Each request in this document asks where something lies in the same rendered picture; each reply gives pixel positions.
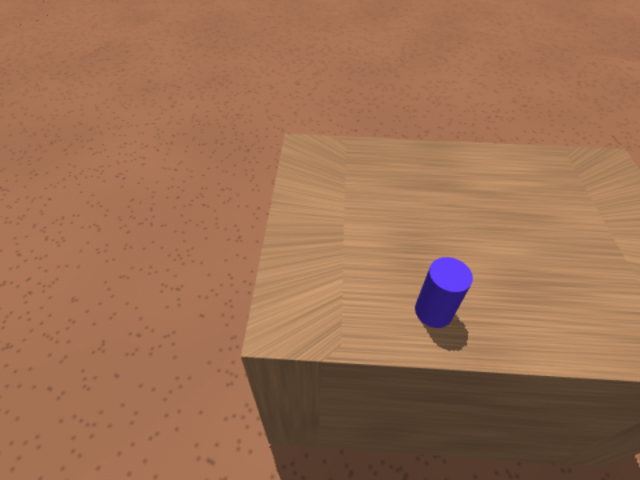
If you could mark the can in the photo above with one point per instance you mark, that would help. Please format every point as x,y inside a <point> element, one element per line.
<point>444,288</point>

